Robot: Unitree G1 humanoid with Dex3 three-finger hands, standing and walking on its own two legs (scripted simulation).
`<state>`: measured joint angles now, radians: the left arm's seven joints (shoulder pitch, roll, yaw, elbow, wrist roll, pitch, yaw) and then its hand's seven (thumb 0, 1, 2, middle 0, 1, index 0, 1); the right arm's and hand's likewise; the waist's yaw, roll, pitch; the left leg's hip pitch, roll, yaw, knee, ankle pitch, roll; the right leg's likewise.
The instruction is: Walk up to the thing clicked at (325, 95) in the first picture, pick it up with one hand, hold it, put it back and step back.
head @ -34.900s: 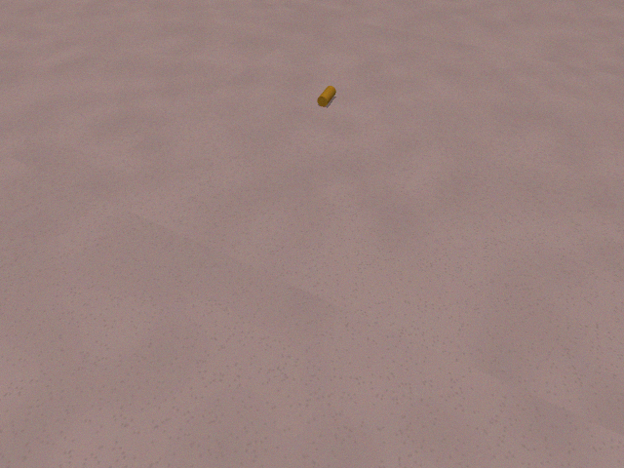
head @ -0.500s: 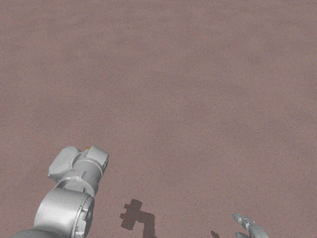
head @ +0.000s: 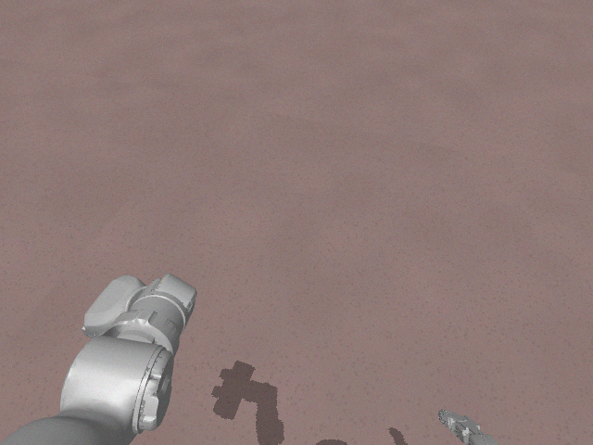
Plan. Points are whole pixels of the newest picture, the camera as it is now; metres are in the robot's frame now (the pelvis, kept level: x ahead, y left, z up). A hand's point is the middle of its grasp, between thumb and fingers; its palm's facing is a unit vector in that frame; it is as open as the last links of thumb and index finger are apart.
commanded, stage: crouch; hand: left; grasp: from above
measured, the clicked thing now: (145, 330) +0.32 +0.24 -0.09
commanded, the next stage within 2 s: lower in 1.70 s
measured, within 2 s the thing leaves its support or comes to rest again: neither
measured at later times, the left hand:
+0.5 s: hand (185, 345) +0.37 +0.24 -0.30, palm faces -0.08 -0.45 -0.89, open 9.8 cm
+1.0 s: hand (203, 355) +0.41 +0.24 -0.47, palm faces -0.08 -0.47 -0.88, open 9.7 cm
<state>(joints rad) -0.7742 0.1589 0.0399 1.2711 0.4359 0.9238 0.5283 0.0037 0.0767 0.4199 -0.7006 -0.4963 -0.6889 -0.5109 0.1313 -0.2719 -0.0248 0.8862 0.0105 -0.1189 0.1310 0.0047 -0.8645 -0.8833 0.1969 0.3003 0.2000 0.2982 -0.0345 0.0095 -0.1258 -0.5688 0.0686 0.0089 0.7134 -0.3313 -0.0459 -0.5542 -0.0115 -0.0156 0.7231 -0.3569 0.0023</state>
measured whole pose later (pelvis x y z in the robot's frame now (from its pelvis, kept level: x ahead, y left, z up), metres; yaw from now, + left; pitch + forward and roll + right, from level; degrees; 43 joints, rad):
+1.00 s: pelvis -0.08 +0.01 -0.35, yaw -5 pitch +39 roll -3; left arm -1.27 0.58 0.40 1.62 0.56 0.58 0.69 0.00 0.09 0.37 -0.78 -0.35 -0.77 -0.37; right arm 0.16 -0.28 -0.01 0.89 -0.11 -0.15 0.27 0.00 -0.91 -0.90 0.20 0.30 0.20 0.30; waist -0.25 0.05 -0.13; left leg -2.17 0.08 -0.11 2.15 -0.67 -0.05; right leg -2.13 0.02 -0.02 2.12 -0.67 0.03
